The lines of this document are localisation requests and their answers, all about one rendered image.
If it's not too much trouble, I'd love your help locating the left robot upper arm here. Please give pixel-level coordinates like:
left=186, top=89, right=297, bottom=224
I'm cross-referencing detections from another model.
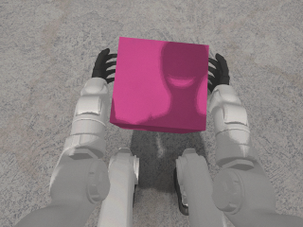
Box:
left=13, top=158, right=111, bottom=227

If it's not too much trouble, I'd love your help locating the robot right forearm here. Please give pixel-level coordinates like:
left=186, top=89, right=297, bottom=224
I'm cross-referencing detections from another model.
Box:
left=208, top=84, right=270, bottom=181

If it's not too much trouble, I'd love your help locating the left robot hand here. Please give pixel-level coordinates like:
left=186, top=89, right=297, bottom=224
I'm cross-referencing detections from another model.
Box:
left=91, top=48, right=117, bottom=84

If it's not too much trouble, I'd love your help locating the right robot hand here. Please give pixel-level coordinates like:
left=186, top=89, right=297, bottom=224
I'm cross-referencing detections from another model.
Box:
left=207, top=53, right=230, bottom=94

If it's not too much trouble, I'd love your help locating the right robot upper arm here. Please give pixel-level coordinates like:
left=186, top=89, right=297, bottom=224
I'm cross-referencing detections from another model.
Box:
left=211, top=167, right=303, bottom=227

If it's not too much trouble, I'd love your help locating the robot right foot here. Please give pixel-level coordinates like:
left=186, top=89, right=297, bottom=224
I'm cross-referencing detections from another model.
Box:
left=173, top=168, right=189, bottom=216

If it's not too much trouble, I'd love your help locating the robot left thigh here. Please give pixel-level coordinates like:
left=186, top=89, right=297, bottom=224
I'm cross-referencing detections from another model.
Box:
left=97, top=152, right=139, bottom=227

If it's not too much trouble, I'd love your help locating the carton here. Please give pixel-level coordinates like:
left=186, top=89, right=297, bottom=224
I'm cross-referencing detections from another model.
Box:
left=109, top=37, right=209, bottom=134

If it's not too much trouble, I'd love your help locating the robot left forearm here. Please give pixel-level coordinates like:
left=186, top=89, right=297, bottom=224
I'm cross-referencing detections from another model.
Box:
left=49, top=77, right=111, bottom=197

